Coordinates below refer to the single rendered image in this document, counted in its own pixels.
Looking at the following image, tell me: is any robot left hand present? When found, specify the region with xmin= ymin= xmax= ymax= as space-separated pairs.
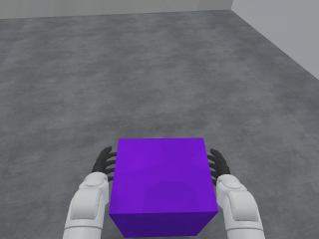
xmin=91 ymin=146 xmax=117 ymax=181

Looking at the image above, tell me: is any left robot forearm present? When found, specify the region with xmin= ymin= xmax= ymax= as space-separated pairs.
xmin=63 ymin=171 xmax=109 ymax=239

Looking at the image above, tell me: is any carton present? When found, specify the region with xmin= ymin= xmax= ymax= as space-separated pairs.
xmin=109 ymin=137 xmax=218 ymax=238

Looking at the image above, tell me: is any robot right hand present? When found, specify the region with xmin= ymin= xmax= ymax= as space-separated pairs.
xmin=207 ymin=148 xmax=231 ymax=186

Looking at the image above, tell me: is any right robot forearm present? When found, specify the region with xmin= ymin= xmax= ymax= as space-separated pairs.
xmin=216 ymin=174 xmax=265 ymax=239

